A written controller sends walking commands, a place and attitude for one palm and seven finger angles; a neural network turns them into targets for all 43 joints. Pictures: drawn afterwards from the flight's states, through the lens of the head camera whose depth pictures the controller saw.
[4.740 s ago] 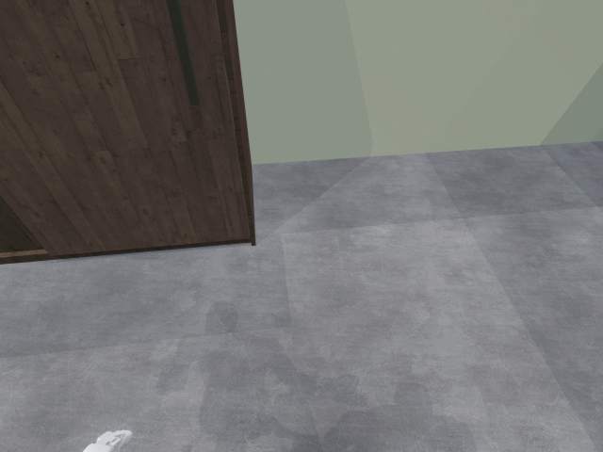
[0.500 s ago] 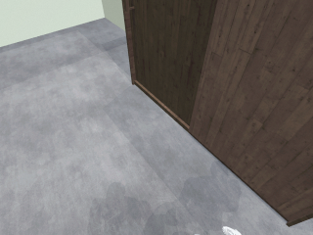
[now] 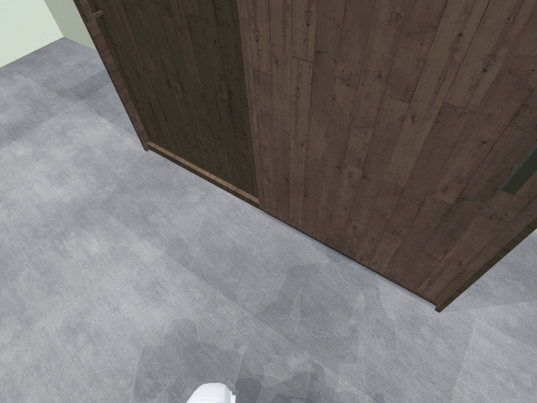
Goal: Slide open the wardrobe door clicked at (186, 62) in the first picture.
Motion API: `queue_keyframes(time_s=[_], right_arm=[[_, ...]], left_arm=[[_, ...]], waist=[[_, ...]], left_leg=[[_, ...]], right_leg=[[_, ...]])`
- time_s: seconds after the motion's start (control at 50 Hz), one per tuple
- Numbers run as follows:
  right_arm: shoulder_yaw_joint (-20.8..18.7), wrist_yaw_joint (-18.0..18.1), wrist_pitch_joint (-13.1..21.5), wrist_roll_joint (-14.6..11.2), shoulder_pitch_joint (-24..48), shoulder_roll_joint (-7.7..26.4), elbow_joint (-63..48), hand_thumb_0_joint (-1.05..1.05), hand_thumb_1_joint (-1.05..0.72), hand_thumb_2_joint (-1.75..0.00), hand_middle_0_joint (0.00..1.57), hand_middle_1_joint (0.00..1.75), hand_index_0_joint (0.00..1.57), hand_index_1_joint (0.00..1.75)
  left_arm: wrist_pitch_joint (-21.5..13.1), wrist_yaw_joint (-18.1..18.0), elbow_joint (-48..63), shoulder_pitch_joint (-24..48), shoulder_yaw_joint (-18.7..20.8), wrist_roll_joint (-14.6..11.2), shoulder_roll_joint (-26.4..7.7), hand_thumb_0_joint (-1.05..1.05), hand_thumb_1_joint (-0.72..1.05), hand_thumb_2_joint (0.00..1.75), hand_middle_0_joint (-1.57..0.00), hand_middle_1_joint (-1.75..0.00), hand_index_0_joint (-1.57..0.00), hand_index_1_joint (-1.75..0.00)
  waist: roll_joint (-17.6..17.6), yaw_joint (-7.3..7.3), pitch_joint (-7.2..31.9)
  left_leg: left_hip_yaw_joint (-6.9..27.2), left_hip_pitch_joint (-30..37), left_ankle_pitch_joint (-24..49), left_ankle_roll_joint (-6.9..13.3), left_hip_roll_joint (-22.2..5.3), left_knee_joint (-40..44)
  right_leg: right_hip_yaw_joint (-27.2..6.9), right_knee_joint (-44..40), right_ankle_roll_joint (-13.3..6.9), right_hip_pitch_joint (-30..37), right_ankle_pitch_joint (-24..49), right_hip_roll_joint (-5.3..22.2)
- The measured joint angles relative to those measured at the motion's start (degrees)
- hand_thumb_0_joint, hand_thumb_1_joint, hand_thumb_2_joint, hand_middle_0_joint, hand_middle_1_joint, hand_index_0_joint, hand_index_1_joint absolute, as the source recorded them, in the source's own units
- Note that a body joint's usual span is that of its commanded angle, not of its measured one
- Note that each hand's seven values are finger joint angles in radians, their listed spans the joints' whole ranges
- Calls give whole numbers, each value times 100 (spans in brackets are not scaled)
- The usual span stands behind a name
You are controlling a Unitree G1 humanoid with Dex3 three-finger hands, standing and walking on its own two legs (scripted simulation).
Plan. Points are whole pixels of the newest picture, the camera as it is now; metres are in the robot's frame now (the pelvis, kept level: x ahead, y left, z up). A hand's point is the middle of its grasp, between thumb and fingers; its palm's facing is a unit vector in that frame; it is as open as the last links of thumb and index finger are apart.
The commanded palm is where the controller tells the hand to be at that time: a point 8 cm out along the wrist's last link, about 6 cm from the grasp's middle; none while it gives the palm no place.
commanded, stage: turn to face it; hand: right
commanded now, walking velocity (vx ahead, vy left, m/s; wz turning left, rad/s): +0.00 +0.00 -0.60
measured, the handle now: out of the picture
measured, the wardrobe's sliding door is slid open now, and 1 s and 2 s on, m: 0.00 0.00 0.00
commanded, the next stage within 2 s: take the last steps up to it in 0.72 s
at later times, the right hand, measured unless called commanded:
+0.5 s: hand out of the picture -0.03 -0.15 -0.15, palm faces +0.32 +0.91 -0.27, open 7.4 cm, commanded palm none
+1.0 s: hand out of the picture -0.14 -0.21 -0.17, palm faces +0.47 +0.86 -0.21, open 7.4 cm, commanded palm none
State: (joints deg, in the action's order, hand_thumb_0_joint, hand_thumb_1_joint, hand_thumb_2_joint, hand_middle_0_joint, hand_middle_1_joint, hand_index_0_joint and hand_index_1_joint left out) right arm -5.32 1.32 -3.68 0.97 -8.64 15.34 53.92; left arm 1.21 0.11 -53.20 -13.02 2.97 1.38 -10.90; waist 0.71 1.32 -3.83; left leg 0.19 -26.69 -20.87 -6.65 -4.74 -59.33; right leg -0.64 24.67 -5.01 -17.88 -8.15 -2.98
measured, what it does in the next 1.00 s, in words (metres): steps on the spot, turning right: left foot, then right foot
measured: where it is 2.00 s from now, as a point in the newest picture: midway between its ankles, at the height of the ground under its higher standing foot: outside the picture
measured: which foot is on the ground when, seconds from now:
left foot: up 0.00-0.22, down 0.24-0.68, up 0.70-1.00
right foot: down 0.00-0.24, up 0.26-0.64, down 0.66-1.00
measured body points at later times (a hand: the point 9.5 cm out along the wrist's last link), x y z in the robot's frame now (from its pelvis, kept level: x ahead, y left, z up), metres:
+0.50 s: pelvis -0.04 +0.06 +0.00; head -0.01 +0.08 +0.45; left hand +0.09 +0.31 -0.15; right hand -0.04 -0.19 -0.13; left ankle -0.02 +0.18 -0.74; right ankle -0.09 -0.08 -0.67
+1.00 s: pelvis -0.09 +0.00 +0.01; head -0.09 -0.03 +0.45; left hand +0.09 +0.18 -0.13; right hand -0.16 -0.25 -0.15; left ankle -0.04 +0.16 -0.67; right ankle -0.12 -0.06 -0.74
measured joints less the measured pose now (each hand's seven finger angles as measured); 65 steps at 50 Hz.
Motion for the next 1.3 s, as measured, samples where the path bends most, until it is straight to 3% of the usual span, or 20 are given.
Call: queue_keyframes(time_s=[0.16,0.22,0.24,0.3,0.36,0.42,0.52,0.6,0.66,0.7,0.72,0.8,0.88,0.94,1.04,1.18,1.24,1.3], right_arm=[[137,11,55,-51,241,-261,-217,0,-91,-90,19,30,19,30],[191,9,128,-68,218,-352,-331,0,-91,-90,20,30,20,30],[203,9,168,-54,161,-358,-386,0,-91,-90,20,30,20,30],[276,33,165,7,24,-469,-391,0,-91,-90,20,30,20,30],[302,36,155,4,-160,-509,-333,0,-90,-90,20,30,20,30],[321,34,216,13,-261,-508,-280,0,-90,-90,20,30,20,30],[354,3,302,59,-400,-503,-251,0,-90,-90,20,30,20,30],[341,-29,299,100,-527,-426,-172,0,-90,-90,20,30,20,30],[289,-30,253,79,-639,-302,-59,0,-90,-90,20,30,20,30],[227,-19,156,27,-642,-140,55,0,-90,-90,20,30,20,30],[205,1,87,17,-639,-80,109,0,-90,-90,20,30,20,30],[162,12,-48,6,-557,10,303,0,-91,-90,20,30,20,30],[158,-30,26,8,-421,1,280,0,-91,-90,19,30,19,29],[182,-62,81,37,-383,-49,297,0,-91,-90,19,30,19,29],[241,-129,121,82,-351,-185,388,0,-91,-90,19,30,19,29],[301,-208,220,64,-176,-428,390,0,-91,-90,19,30,19,29],[311,-216,353,56,-203,-515,376,0,-91,-90,19,30,20,30],[322,-151,520,68,-283,-643,437,0,-91,-90,20,30,20,30]], left_arm=[[141,45,-22,92,93,28,-109,1,90,90,-21,-29,-20,-30],[214,65,-7,96,163,21,-196,1,90,90,-21,-29,-20,-30],[246,75,10,81,191,5,-218,1,90,90,-21,-29,-20,-30],[344,83,-18,104,293,20,-345,1,90,90,-20,-29,-20,-30],[380,140,-27,73,326,51,-454,1,90,90,-20,-29,-20,-30],[361,160,-33,42,323,36,-509,1,90,90,-20,-29,-19,-30],[430,145,-146,134,259,13,-521,1,91,90,-20,-29,-19,-30],[396,129,-153,379,159,-30,-457,1,91,90,-20,-29,-19,-30],[256,118,-70,525,71,-55,-387,1,91,90,-20,-29,-19,-30],[130,106,-46,632,27,-44,-246,1,91,90,-20,-29,-19,-30],[93,102,-20,666,-16,-39,-181,1,91,90,-20,-29,-19,-30],[5,-11,7,655,-124,-14,-4,1,90,90,-20,-29,-20,-30],[-23,-56,-67,569,-183,-24,89,1,90,90,-20,-29,-20,-30],[-75,-64,-155,405,-194,-15,159,1,90,90,-21,-29,-20,-30],[-182,-100,-320,-32,-113,12,146,0,92,90,-21,-30,-20,-30],[-137,-101,-780,-697,-66,57,59,1,91,90,-21,-29,-20,-30],[-94,-98,-993,-944,-50,44,29,1,91,90,-20,-29,-20,-30],[-32,-81,-1178,-1083,-45,12,11,1,91,90,-20,-29,-20,-30]], waist=[[-220,125,-20],[-303,128,22],[-287,100,68],[-383,71,46],[-355,67,70],[-297,93,27],[-175,-22,-65],[-45,-182,-157],[52,-248,-161],[277,-306,-211],[321,-345,-227],[221,-316,-154],[143,-309,-89],[112,-276,28],[64,-91,248],[-78,144,313],[-137,151,332],[-291,114,295]], left_leg=[[58,561,-320,165,274,1352],[4,1026,-16,280,378,2371],[-17,1201,193,418,352,2841],[-245,1263,437,635,277,2834],[-438,1460,472,639,130,3052],[-659,1571,505,634,-5,3137],[-974,1556,438,577,-236,3021],[-1123,1406,376,455,-413,2810],[-1236,1236,257,297,-537,2501],[-1011,972,-198,228,-642,1915],[-815,802,-593,231,-550,1472],[-462,329,-740,220,-202,137],[-297,169,-266,175,-106,-192],[-236,236,-103,165,-69,-37],[-245,463,-103,238,-13,569],[-346,879,-170,403,114,1915],[-427,1334,227,466,200,2881],[-554,1548,535,722,333,3039]], right_leg=[[-530,112,179,-241,196,-177],[-738,259,320,-405,234,-263],[-755,438,379,-531,108,-315],[-551,2095,602,-1109,-1238,-321],[-227,3655,741,-1460,-1260,-112],[-99,4165,869,-1422,-1124,179],[16,3445,968,-893,-1439,498],[204,2366,912,-333,-1714,528],[389,1151,824,231,-1175,472],[476,974,436,301,-1137,330],[481,1015,338,295,-1153,326],[343,641,219,459,-924,378],[243,159,156,636,-608,304],[228,-100,113,759,-468,224],[208,-379,80,927,-354,104],[146,-386,189,1034,-445,77],[154,-31,308,976,-715,106],[122,1263,366,529,-1560,244]])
